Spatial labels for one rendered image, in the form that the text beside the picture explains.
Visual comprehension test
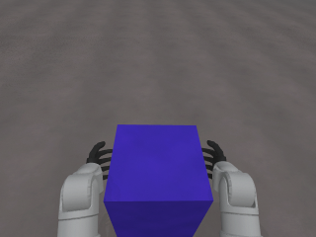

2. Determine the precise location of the robot left forearm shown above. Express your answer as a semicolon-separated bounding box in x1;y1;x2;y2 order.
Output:
57;162;104;237

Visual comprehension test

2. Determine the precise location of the robot right forearm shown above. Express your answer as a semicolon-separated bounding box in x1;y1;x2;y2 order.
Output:
212;161;263;237

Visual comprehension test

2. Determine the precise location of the right robot hand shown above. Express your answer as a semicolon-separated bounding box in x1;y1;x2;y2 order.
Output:
201;140;227;179

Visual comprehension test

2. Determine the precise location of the carton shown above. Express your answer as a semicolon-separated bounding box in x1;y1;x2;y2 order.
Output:
103;124;213;237

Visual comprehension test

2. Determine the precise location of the left robot hand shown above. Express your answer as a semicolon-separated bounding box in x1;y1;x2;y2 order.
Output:
86;141;113;180

